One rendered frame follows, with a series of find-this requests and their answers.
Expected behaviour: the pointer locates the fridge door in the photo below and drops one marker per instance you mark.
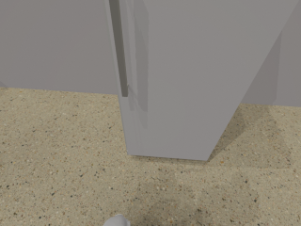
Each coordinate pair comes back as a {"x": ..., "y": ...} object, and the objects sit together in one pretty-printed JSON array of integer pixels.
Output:
[{"x": 189, "y": 64}]

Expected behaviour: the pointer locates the left robot thigh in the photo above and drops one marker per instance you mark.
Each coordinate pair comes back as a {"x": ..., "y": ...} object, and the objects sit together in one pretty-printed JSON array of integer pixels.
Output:
[{"x": 117, "y": 221}]

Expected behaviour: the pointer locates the handle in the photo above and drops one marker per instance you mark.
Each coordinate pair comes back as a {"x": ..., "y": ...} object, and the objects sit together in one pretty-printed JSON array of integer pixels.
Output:
[{"x": 118, "y": 38}]

